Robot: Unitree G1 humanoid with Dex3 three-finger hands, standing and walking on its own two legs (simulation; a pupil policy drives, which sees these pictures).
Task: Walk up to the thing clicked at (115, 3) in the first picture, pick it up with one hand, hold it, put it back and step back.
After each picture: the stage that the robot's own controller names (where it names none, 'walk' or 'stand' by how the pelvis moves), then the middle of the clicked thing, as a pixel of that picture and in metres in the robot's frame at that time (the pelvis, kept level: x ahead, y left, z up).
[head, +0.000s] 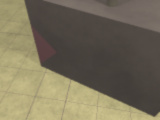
stand; out of the picture +0.99 -0.18 +0.14
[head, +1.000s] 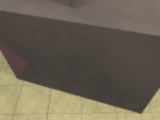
walk; out of the picture +0.89 +0.10 +0.16
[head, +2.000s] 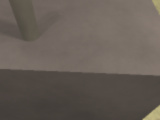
stand; (22, 9) +0.53 +0.24 +0.17
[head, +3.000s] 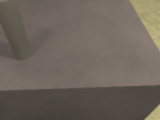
stand; (14, 30) +0.49 +0.26 +0.14
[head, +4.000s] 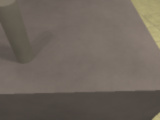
stand; (16, 34) +0.48 +0.26 +0.14
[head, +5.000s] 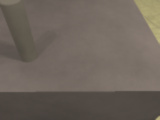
stand; (21, 32) +0.49 +0.24 +0.14
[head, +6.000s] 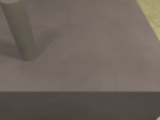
stand; (22, 31) +0.49 +0.24 +0.14
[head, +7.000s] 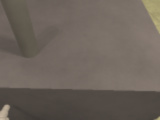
rise first; (22, 27) +0.49 +0.24 +0.14
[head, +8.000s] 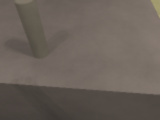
go down; (34, 30) +0.51 +0.24 +0.14
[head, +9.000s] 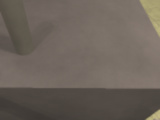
go down; (16, 23) +0.50 +0.22 +0.15
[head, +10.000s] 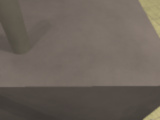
go down; (12, 22) +0.50 +0.23 +0.16
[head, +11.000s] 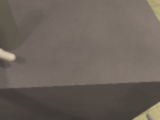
close in; out of the picture +0.48 +0.24 +0.18
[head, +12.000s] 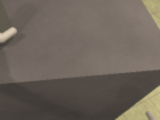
lift; out of the picture +0.50 +0.24 +0.19
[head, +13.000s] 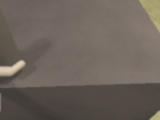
lift; (0, 41) +0.38 +0.24 +0.19
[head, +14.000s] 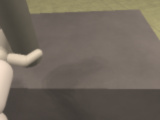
lift; (16, 23) +0.30 +0.17 +0.34
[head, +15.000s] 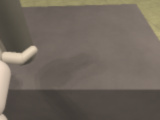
hold; (9, 20) +0.31 +0.18 +0.32
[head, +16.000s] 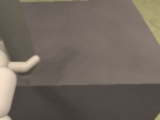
crouch; (14, 33) +0.35 +0.19 +0.26
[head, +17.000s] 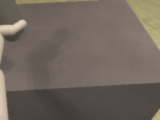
crouch; out of the picture +0.44 +0.22 +0.32
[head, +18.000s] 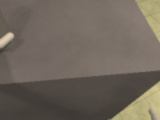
lower; out of the picture +0.49 +0.25 +0.17
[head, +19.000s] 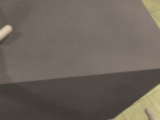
lower; out of the picture +0.50 +0.24 +0.20
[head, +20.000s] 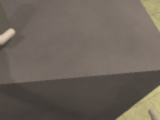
lower; out of the picture +0.49 +0.24 +0.19
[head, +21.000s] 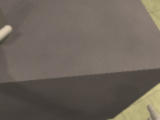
lower; out of the picture +0.50 +0.24 +0.19
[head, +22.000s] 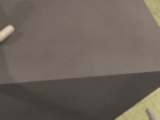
loosen; out of the picture +0.50 +0.24 +0.19
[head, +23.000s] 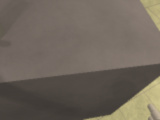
withdraw; out of the picture +0.50 +0.24 +0.20
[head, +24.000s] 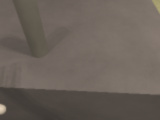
sink last; (32, 27) +0.48 +0.23 +0.17
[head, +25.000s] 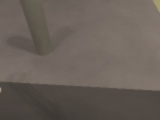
stand; (38, 26) +0.51 +0.23 +0.15
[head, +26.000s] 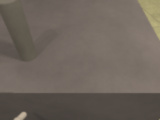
stand; (19, 32) +0.48 +0.25 +0.14
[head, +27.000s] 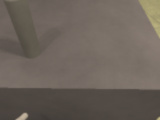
stand; (25, 29) +0.50 +0.24 +0.14
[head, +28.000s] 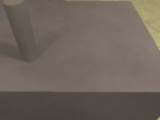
walk; (23, 33) +0.50 +0.24 +0.14
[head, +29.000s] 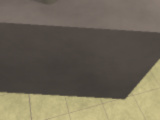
walk; out of the picture +0.76 +0.18 +0.16
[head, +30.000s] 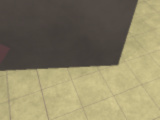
walk; out of the picture +1.10 +0.32 +0.16
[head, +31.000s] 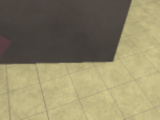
stand; out of the picture +1.22 +0.25 +0.16
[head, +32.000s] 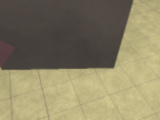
stand; out of the picture +1.23 +0.25 +0.14
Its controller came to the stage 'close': yes
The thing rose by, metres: 0.21
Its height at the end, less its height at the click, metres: +0.00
